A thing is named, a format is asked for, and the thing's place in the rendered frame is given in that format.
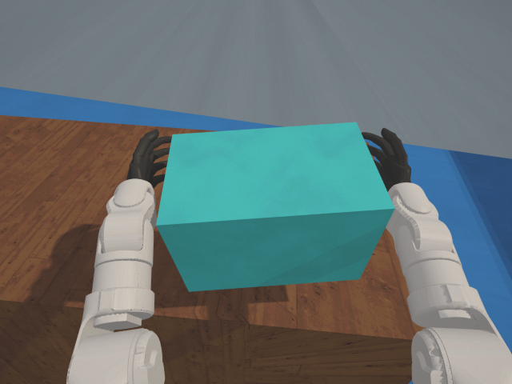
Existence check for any pedestal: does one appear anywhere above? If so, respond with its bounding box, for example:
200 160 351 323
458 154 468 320
0 115 425 384

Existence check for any robot left forearm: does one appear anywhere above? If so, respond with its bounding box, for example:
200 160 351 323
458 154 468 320
66 178 157 384

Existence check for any robot left upper arm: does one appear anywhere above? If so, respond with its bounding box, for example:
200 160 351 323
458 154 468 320
68 328 165 384

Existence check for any robot left hand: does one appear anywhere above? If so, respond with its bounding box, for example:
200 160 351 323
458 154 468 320
126 129 172 188

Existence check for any robot right upper arm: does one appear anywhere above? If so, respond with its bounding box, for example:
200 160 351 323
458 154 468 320
411 327 512 384

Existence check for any robot right hand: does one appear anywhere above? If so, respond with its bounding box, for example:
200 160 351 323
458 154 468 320
362 128 411 192

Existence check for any carton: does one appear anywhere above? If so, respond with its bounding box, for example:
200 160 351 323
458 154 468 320
156 122 395 292

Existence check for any robot right forearm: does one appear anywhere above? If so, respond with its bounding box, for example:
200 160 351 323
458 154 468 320
386 182 512 357

